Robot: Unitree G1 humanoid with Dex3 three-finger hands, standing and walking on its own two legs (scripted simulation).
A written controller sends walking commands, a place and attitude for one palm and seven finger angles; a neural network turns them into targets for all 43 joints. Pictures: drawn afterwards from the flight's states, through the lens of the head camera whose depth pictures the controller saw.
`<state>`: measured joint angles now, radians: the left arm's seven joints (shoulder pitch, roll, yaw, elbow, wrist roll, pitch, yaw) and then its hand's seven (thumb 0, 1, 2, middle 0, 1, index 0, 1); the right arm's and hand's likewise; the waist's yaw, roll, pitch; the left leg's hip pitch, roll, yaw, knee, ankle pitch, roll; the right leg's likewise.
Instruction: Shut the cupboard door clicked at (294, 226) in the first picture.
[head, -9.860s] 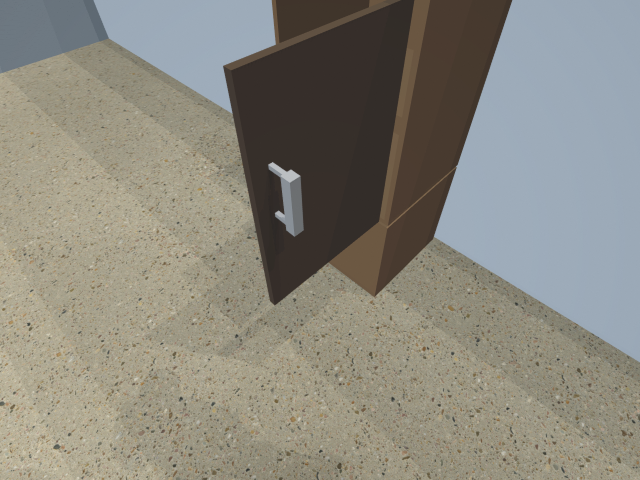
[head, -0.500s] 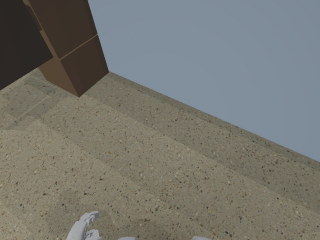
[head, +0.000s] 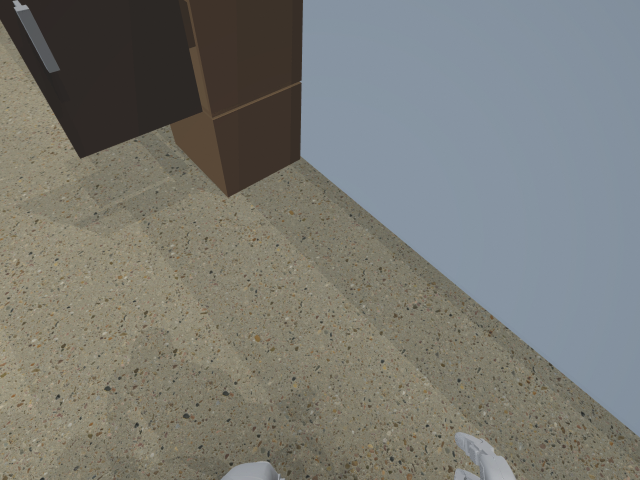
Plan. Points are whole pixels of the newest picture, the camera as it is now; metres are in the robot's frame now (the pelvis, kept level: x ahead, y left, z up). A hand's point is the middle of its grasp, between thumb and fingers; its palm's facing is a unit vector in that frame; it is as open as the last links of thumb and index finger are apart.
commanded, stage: walk to a spot facing it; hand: left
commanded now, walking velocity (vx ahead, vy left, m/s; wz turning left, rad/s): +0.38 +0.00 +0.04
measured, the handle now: (35, 36) +0.90 +0.74 +0.02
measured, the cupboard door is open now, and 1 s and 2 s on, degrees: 89 89 89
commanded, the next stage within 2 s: turn to face it in 0.84 s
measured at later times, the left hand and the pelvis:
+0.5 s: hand (270, 317) +0.37 +0.12 -0.14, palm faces -0.04 -0.97 -0.22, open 7.4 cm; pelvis +0.23 -0.06 +0.01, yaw +1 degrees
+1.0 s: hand (252, 343) +0.34 +0.15 -0.18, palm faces +0.28 -0.95 -0.14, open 7.4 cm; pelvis +0.45 +0.00 -0.01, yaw +13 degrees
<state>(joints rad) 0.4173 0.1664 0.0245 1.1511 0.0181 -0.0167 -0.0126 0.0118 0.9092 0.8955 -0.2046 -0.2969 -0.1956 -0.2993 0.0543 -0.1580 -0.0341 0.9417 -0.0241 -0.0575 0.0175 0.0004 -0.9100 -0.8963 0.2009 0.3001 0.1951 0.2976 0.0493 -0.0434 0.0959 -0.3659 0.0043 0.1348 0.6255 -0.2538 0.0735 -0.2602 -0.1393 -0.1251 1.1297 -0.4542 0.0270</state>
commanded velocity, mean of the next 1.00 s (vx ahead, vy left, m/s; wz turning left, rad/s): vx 0.31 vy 0.00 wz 0.27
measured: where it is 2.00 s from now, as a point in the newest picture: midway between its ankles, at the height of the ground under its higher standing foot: (335, 334)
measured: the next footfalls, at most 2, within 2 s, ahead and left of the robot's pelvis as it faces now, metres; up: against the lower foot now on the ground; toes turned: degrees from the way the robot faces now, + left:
right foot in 0.40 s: +0.31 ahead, -0.15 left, +0.00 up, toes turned -7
left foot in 0.92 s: +0.54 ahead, +0.09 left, +0.00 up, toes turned +18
